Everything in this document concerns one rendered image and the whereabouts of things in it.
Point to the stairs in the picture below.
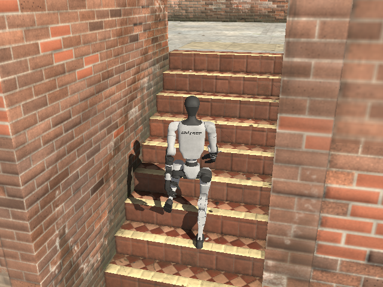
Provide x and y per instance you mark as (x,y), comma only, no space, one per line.
(154,248)

